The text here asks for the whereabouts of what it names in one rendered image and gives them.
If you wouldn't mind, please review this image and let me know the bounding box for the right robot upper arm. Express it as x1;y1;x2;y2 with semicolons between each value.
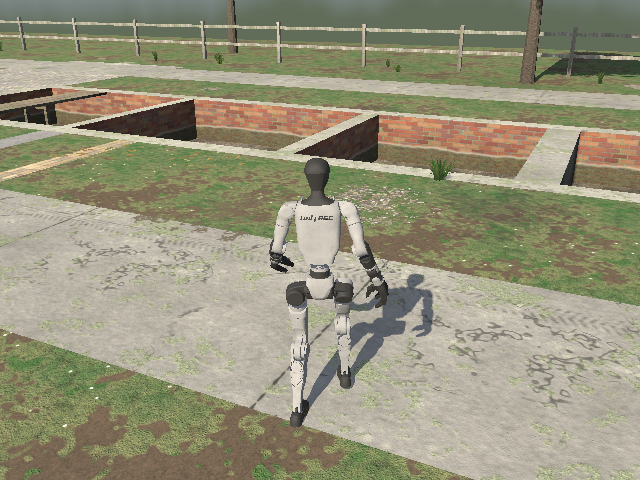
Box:
338;201;368;257

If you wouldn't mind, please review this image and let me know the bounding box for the left robot hand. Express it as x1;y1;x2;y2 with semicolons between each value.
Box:
270;255;294;273

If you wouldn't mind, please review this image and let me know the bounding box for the left robot upper arm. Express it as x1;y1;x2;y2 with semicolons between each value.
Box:
271;201;298;254

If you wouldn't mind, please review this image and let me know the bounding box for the right robot hand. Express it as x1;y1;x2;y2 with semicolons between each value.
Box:
366;277;389;308

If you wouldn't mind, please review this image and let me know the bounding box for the left robot forearm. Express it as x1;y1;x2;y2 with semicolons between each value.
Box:
269;239;283;264

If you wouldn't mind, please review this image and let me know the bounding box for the humanoid robot torso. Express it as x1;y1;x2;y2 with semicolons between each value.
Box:
295;196;342;300

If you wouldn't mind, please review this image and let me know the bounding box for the right robot forearm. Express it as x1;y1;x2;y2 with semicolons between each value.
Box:
359;241;384;286

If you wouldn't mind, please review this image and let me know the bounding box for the robot left shin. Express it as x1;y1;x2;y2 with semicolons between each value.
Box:
290;341;308;413

